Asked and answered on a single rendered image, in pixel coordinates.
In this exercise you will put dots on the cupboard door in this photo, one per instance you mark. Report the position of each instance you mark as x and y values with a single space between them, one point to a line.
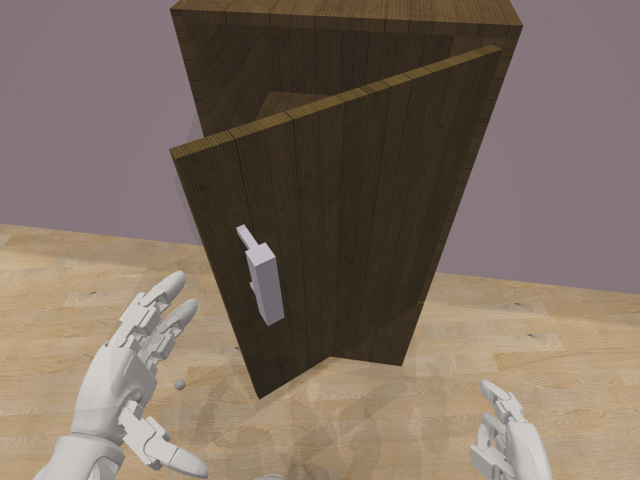
350 193

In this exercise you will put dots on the robot right hand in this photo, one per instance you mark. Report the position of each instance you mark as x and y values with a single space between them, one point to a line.
519 452

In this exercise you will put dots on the robot left forearm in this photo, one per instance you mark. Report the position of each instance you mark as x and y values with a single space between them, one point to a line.
82 457

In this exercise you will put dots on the robot left hand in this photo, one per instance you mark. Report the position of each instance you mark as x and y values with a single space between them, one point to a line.
104 406

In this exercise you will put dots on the handle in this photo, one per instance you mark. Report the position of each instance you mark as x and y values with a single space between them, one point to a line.
265 279

